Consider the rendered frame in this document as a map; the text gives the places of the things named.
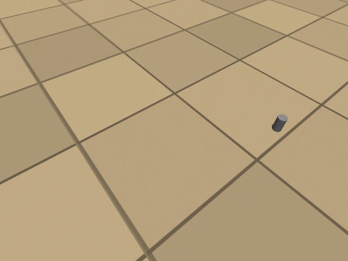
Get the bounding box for can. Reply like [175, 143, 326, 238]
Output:
[272, 114, 288, 132]

